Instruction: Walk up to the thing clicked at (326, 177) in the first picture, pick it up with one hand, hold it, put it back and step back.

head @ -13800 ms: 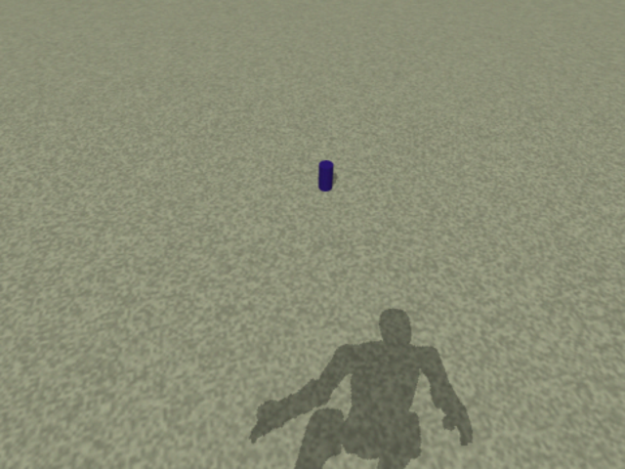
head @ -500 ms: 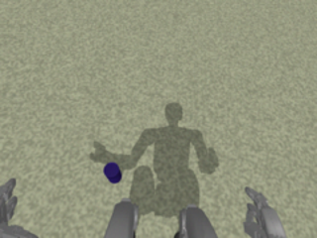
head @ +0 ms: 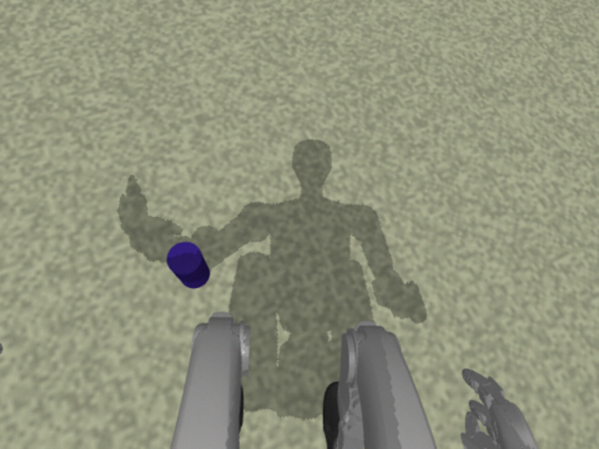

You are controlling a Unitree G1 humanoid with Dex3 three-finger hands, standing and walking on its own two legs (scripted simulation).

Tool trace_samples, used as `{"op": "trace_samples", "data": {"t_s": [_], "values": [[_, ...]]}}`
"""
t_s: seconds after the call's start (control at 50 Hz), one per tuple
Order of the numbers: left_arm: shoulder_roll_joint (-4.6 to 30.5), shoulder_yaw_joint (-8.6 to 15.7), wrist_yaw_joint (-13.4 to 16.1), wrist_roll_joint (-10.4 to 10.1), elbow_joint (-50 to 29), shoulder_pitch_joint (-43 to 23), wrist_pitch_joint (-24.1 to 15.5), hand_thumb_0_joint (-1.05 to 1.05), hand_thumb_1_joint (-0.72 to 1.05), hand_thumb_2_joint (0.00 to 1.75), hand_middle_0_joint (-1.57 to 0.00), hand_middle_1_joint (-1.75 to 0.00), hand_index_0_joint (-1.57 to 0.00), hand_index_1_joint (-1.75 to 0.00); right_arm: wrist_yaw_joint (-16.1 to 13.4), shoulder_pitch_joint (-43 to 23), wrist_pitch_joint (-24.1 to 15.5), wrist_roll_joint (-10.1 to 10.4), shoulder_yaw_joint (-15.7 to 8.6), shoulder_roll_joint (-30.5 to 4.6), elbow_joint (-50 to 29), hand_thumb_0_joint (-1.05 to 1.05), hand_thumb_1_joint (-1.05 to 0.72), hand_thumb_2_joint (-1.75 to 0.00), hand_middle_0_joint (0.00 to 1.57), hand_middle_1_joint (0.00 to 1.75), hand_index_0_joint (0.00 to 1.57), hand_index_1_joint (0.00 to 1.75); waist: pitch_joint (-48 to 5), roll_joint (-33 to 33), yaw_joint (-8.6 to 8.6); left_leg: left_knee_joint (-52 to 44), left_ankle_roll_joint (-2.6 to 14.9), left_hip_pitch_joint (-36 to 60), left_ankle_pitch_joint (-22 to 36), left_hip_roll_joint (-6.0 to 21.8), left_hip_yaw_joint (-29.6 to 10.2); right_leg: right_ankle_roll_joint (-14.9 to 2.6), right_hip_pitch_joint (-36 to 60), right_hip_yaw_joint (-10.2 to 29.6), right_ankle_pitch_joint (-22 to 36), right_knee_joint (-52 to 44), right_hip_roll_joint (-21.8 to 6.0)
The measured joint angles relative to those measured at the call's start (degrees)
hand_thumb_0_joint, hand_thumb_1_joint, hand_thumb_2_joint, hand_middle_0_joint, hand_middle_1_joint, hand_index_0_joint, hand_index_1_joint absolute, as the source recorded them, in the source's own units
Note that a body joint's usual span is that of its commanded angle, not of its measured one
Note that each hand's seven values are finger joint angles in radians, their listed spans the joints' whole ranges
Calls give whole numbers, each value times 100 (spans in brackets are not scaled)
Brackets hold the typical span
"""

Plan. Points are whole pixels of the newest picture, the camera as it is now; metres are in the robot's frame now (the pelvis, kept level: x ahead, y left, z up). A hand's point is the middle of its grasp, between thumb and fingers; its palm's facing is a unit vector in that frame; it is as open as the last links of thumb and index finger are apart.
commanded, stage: go down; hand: left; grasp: from the side
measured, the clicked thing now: (190, 266) +0.44 +0.24 -0.41
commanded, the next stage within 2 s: approach in 1.36 s
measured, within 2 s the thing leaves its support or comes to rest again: neither
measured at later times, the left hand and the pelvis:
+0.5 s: hand out of the picture +0.34 +0.42 -0.08, palm faces +0.27 -0.95 -0.13, open 17.4 cm; pelvis -0.01 +0.00 -0.07, yaw -2 degrees
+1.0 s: hand out of the picture +0.35 +0.42 -0.09, palm faces +0.26 -0.96 -0.10, open 17.5 cm; pelvis -0.01 +0.00 -0.10, yaw -2 degrees
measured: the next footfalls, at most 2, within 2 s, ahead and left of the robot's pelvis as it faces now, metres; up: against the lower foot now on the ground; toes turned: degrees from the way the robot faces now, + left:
none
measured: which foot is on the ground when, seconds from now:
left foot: down 0.00-1.00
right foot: down 0.00-1.00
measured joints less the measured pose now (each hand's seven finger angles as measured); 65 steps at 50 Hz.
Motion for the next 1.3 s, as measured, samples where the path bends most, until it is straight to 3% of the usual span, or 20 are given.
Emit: {"op": "trace_samples", "data": {"t_s": [0.2,0.42,0.62,1.3], "values": [[284,342,-291,-45,180,-459,-148,-1,-52,2,-6,-7,-6,-6,-25,-73,11,-49,106,-81,124,1,-90,-90,21,30,20,30,53,-45,-104,651,3,-592,-80,12,-94,15,-550,-69,-54,584,34],[534,547,-510,-167,428,-731,-217,-1,-52,4,-5,-6,-5,-6,11,-138,1,-100,172,-132,221,1,-91,-90,21,30,20,30,163,-54,-55,1094,5,-1010,-100,0,-105,21,-971,-65,-86,1041,35],[736,686,-689,-118,621,-1096,-255,-1,-53,5,-5,-5,-4,-6,50,-208,18,-170,251,-137,294,1,-91,-90,21,30,20,30,277,-85,-78,1510,-19,-1351,-108,-14,-159,10,-1308,-101,-101,1457,40],[1059,830,-780,-179,807,-1358,-340,-2,-52,7,-4,-6,-3,-7,166,-148,133,-185,378,-192,311,0,-92,-90,21,30,20,30,402,-122,-190,1986,32,-1738,-104,-42,-212,65,-1623,-136,-105,1868,42]]}}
